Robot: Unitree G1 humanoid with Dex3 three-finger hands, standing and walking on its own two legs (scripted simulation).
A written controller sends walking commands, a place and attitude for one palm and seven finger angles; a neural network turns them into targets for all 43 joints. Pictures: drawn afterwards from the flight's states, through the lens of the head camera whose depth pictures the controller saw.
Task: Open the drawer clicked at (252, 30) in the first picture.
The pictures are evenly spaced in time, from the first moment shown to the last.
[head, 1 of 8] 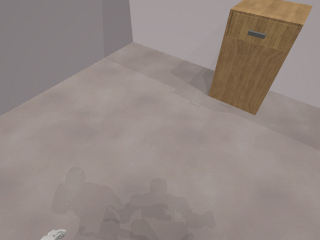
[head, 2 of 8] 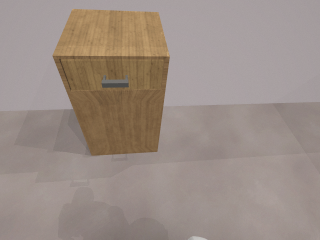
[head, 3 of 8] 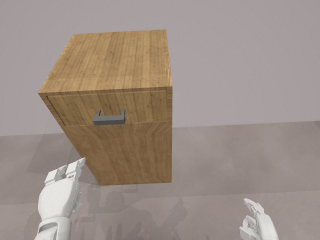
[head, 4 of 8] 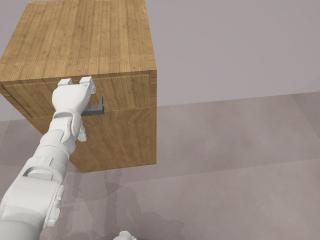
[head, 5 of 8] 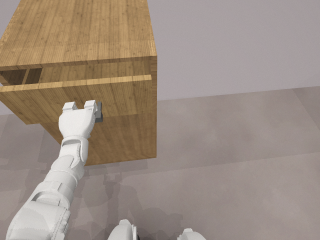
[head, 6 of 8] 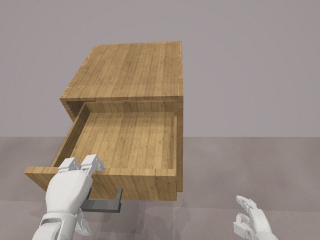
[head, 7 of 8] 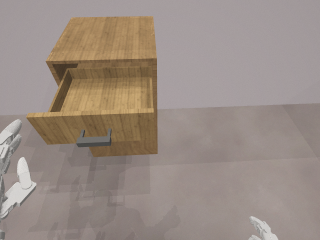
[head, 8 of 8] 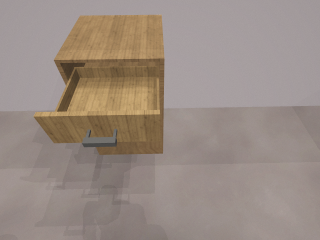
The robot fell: no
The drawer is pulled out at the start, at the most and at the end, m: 0.00 0.30 0.30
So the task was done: yes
